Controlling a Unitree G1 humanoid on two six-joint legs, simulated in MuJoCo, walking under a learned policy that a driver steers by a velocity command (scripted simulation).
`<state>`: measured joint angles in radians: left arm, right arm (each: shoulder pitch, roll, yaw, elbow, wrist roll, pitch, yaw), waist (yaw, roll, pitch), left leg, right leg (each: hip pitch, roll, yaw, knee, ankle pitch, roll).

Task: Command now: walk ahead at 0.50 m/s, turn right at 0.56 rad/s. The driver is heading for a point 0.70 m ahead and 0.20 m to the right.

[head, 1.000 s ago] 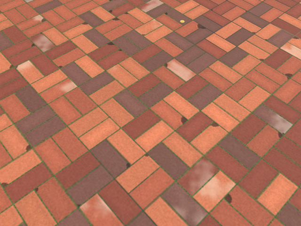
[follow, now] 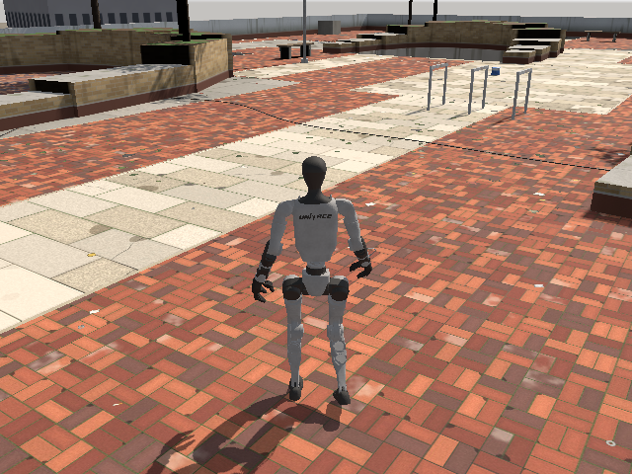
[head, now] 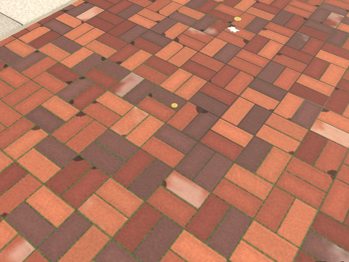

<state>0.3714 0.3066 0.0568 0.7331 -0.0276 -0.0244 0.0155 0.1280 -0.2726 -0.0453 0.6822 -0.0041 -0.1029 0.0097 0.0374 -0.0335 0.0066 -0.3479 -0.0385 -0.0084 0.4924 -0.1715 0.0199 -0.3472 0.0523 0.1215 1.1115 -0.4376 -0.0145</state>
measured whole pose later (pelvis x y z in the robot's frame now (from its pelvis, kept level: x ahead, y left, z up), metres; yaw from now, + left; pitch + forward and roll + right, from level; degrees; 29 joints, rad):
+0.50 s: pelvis +0.26 -0.07 -0.01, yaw -18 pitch +1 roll +1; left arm 0.13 0.30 0.06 0.58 -0.02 -0.04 -0.04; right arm 0.30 -0.31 -0.05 0.81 0.02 -0.08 0.00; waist -0.04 0.00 0.08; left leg -0.25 0.04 0.02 1.14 -0.47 -0.01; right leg -0.46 0.06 -0.02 0.62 -0.18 -0.09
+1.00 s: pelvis +0.48 -0.11 -0.01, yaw -33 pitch +1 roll +0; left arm 0.26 0.31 0.06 0.71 -0.01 0.04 0.04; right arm 0.09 -0.24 -0.02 0.71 -0.02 -0.05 0.02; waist 0.02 -0.02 0.06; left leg -0.42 -0.03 0.00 0.51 -0.11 0.03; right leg -0.39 0.07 0.13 1.08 -0.56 0.06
